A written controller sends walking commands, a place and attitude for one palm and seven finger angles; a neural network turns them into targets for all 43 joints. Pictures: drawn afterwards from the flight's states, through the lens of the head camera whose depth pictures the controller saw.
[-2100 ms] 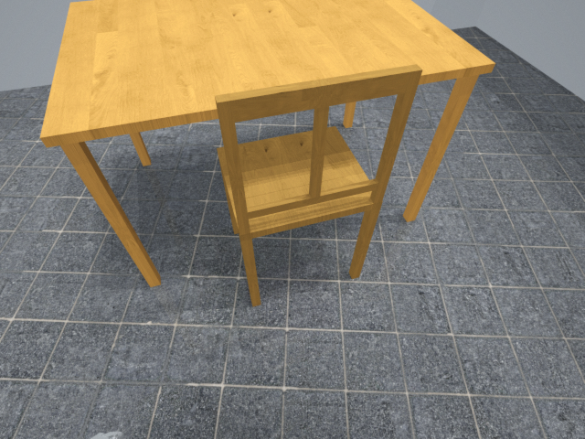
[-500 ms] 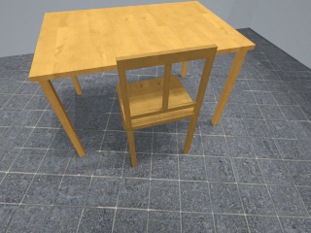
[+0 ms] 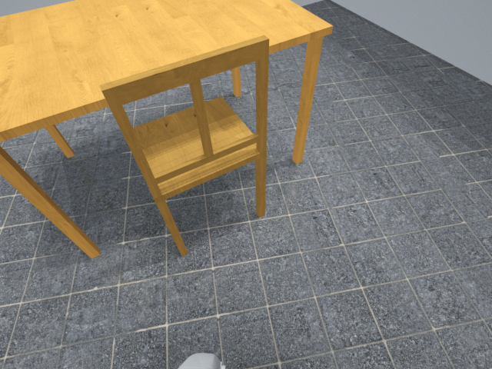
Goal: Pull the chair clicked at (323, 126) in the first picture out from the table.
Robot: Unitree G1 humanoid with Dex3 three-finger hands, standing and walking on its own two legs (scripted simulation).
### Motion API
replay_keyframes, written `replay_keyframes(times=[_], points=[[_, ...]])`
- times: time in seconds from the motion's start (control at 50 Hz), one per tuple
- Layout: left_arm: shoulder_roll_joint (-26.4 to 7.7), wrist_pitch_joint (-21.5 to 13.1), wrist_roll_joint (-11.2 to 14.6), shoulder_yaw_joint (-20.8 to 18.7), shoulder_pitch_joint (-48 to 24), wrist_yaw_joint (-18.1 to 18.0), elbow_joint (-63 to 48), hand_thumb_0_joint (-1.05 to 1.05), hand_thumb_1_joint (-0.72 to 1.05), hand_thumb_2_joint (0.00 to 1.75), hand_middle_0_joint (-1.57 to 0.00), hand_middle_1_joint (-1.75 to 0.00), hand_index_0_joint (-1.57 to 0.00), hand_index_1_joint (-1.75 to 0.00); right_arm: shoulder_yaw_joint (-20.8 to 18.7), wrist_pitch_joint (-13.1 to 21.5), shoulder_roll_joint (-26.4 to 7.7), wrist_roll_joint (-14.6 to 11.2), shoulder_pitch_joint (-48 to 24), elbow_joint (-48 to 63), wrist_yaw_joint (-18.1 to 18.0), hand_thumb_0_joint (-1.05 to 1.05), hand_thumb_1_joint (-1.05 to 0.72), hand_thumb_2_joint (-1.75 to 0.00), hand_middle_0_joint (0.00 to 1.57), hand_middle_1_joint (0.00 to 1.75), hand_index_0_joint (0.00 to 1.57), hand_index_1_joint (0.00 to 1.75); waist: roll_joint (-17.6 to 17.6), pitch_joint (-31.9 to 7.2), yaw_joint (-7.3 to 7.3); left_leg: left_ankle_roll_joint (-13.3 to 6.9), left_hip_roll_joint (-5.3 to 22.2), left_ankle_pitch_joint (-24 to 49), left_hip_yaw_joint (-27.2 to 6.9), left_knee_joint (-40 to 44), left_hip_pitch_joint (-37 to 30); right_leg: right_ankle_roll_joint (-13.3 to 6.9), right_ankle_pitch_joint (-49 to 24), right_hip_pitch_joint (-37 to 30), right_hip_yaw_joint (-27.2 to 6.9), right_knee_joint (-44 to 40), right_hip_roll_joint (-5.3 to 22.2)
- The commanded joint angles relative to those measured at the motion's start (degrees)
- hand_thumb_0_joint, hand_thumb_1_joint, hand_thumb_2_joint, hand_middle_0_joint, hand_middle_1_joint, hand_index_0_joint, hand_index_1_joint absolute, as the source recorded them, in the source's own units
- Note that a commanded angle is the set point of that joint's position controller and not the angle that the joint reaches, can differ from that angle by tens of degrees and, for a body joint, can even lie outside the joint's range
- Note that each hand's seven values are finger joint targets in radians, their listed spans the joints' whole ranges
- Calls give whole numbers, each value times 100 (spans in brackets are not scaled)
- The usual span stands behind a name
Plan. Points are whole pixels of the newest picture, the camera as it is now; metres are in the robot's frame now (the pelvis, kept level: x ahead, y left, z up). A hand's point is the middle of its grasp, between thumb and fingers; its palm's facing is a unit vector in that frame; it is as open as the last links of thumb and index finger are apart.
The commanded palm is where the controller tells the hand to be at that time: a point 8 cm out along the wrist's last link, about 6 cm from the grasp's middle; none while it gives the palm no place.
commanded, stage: walk to a spot facing it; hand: left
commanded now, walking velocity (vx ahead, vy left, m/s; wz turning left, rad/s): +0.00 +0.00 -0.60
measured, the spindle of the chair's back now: (202, 121) +0.75 +0.21 -0.10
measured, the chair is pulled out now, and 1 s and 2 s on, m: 0.00 0.00 0.00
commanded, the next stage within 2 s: none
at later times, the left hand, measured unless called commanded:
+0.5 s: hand (131, 360) +0.14 +0.24 -0.16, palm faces -0.30 -0.92 -0.24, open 7.4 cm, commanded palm none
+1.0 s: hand (179, 332) +0.20 +0.17 -0.18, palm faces -0.57 -0.80 -0.19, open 7.4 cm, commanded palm none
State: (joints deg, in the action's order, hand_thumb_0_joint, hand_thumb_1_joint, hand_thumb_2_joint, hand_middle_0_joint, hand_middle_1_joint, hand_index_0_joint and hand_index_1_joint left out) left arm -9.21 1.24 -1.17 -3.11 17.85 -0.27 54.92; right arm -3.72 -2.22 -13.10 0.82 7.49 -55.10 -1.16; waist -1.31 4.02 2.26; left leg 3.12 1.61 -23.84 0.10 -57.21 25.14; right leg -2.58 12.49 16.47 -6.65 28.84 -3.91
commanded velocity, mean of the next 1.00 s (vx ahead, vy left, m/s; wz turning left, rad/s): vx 0.09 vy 0.00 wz -0.60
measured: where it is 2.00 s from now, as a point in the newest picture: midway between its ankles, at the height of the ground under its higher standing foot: (327, 352)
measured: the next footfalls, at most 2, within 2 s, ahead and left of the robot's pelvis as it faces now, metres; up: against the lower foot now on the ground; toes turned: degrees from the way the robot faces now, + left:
left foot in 0.22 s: +0.05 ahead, +0.15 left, +0.00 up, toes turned -11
right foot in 0.62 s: -0.03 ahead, -0.09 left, +0.00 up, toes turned -27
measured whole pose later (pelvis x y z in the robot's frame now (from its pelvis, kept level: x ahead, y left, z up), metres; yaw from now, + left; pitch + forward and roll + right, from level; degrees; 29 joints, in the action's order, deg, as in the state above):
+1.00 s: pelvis +0.04 +0.04 -0.01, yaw -38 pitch +1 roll -1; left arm -12.8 2.0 -1.2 -3.8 15.4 1.6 52.6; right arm -2.7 2.0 -13.1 1.4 14.0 -50.5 0.1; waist 1.1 0.7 0.1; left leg 1.4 2.0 -19.1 4.6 -33.3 16.8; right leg -0.2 22.5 16.4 -9.5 36.7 -2.7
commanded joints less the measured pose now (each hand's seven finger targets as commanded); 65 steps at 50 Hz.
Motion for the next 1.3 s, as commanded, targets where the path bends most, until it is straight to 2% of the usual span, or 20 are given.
replay_keyframes(times=[0.0, 0.14, 0.16, 0.18, 0.2, 0.3, 0.42, 0.54, 0.56, 0.6, 0.62, 0.7, 0.86, 0.92, 0.94, 0.96, 0.98, 1.02, 1.08, 1.28], points=[[-1372, -44, -17, -389, 299, -99, -405, 0, 90, 90, -20, -30, -20, -30, -63, 157, -343, -26, -234, 646, -58, 0, -90, -90, 20, 30, 20, 30, 948, -736, 75, 22, -44, 9, -62, 671, 166, -789, -1698, -898, -1935, -925, 1348], [-1456, 76, -7, -437, -292, -65, -647, 0, 90, 90, -20, -30, -20, -30, -79, 270, -435, -101, 504, 681, -152, 0, -90, -90, 20, 30, 20, 30, 1173, -892, -273, -161, -313, 730, -71, 3134, -1602, -290, -1499, -33, -2150, -505, 927], [-1284, 90, 19, -402, -386, -45, -748, 0, 90, 90, -20, -30, -20, -30, -107, 319, -641, -86, 745, 647, -190, 0, -90, -90, 20, 30, 20, 30, 776, -902, -395, -303, 116, 819, -422, 3664, -2472, -32, -762, 806, -1857, -87, 538], [-940, 106, 49, -340, -356, 25, -870, 0, 90, 90, -20, -30, -20, -30, -199, 325, -1154, -23, 735, 741, -193, 0, -90, -90, 20, 30, 20, 30, -785, -790, -419, -675, 1449, 334, -1883, 4322, -2902, 264, 844, 1927, -900, 932, -202], [-957, 71, -8, -369, -508, 64, -1011, 0, 90, 90, -20, -30, -20, -30, -229, 292, -1428, 15, 662, 876, -171, 0, -90, -90, 20, 30, 20, 30, -1292, -372, -369, -1222, 2487, 387, -2597, 4638, -1980, 530, 1848, 2123, 68, 2250, -53], [-989, 181, -34, -349, -334, 253, -645, 0, 90, 90, -20, -30, -20, -30, 2, 342, -818, 58, 35, 962, -145, 0, -90, -90, 20, 30, 20, 30, -757, -173, -39, -1104, 1329, 1829, -575, 4220, -1264, 673, 786, 1655, 399, 3629, 482], [-838, 198, 7, -191, -1153, 274, -851, 0, 90, 90, -20, -30, -20, -30, -102, 328, -1050, 77, 957, 565, -121, 0, -90, -90, 20, 30, 20, 30, -761, -309, -451, -1218, 1627, 3257, -175, 3845, -2005, 644, 1125, 1234, 852, 2094, 625], [-928, 88, 22, -175, -950, 241, -791, 0, 90, 90, -20, -30, -20, -30, -182, 284, -1222, 71, 1063, 409, -47, 0, -90, -90, 20, 30, 20, 30, -761, -639, -305, -814, 1661, 3474, 356, 2888, -1755, 363, 562, -190, 1155, 299, 385], [-1089, 31, 13, -217, -646, 213, -694, 0, 90, 90, -20, -30, -20, -30, -184, 271, -1171, 42, 1074, 430, -28, 0, -90, -90, 20, 30, 20, 30, -530, -798, -145, -526, 1481, 3009, 593, 2215, -1333, 267, -121, -1008, 1036, -490, 490], [-2164, -46, 47, -415, 27, 23, -556, 0, 90, 90, -20, -30, -20, -30, -18, 190, -610, 27, 677, 809, 6, 0, -90, -90, 20, 30, 20, 30, 1704, -929, 210, 107, 506, -1210, 735, -78, 916, -751, -2928, -1972, -1644, -927, 2768], [-2006, -27, 60, -429, 43, -49, -554, 0, 90, 90, -20, -30, -20, -30, -35, 144, -724, 9, 458, 821, -55, 0, -90, -90, 20, 30, 20, 30, 1305, -953, 259, 11, 557, -950, 85, -501, 961, -965, -2489, -1666, -1484, -876, 2513], [-1516, 3, 18, -327, -861, -68, -813, 0, 90, 90, -20, -30, -20, -30, -48, 120, -615, 53, 676, 570, -10, 0, -90, -90, 20, 30, 20, 30, 1003, -583, -206, 151, 562, -73, 205, -300, 464, -772, -1639, -755, -697, -904, 1732], [-1661, -115, -21, -369, -526, 56, -723, 0, 90, 90, -20, -30, -20, -30, -81, 336, -570, 48, 445, 841, 131, 0, -90, -90, 20, 30, 20, 30, 1217, -287, -60, 18, 103, -89, 365, 1237, -21, -877, 1388, -275, -1705, -1379, 1494], [-1468, -103, -4, -365, -835, 78, -770, 0, 90, 90, -20, -30, -20, -30, -72, 467, -514, 26, 1284, 611, 56, 0, -90, -90, 20, 30, 20, 30, 1007, -407, -520, -45, -82, 516, 536, 2929, -1887, -517, 1437, 745, -1414, -636, 1022], [-1118, -73, 13, -293, -884, 120, -862, 0, 90, 90, -20, -30, -20, -30, -133, 508, -832, 44, 1813, 441, -28, 0, -90, -90, 20, 30, 20, 30, 62, -542, -755, -190, 528, -217, -167, 3669, -2905, -213, 1644, 1588, -963, 431, 491], [-660, -63, 57, -212, -945, 192, -1056, 0, 90, 90, -20, -30, -20, -30, -262, 522, -1524, 143, 2305, 378, -55, 0, -90, -90, 20, 30, 20, 30, -1840, -424, -952, -714, 2270, -1914, -2456, 4727, -3096, 151, 2264, 2721, 110, 2344, -261], [-902, -139, -13, -263, -1271, 224, -1269, 0, 90, 90, -20, -30, -20, -30, -205, 541, -1539, 88, 2214, 467, -64, 0, -90, -90, 20, 30, 20, 30, -1184, -15, -869, -1193, 2960, -2500, -3265, 5158, -2381, 206, 1900, 2948, 177, 3022, 417], [-910, -148, -98, -341, -1162, 308, -993, 0, 90, 90, -20, -30, -20, -30, -62, 602, -991, 111, 1573, 523, -50, 0, -90, -90, 20, 30, 20, 30, -441, 420, -518, -1058, 2367, -1805, -2215, 5204, -1708, 245, 1042, 2807, 304, 3918, 695], [-652, -68, -98, -274, -649, 402, -595, 0, 90, 90, -20, -30, -20, -30, 89, 721, -536, 17, 1418, 417, -89, 0, -90, -90, 20, 30, 20, 30, -723, 241, -255, -593, 1558, 778, -239, 4828, -1911, 399, -104, 2506, 575, 4028, 805], [-342, -70, -62, -55, -1981, 438, -783, 0, 90, 90, -20, -30, -20, -30, 84, 756, -390, 63, 2520, -313, -111, 0, -90, -90, 20, 30, 20, 30, -601, 317, -659, -897, 1712, 3589, 1003, 4378, -3061, 373, -267, 2739, 1370, 1995, 819]])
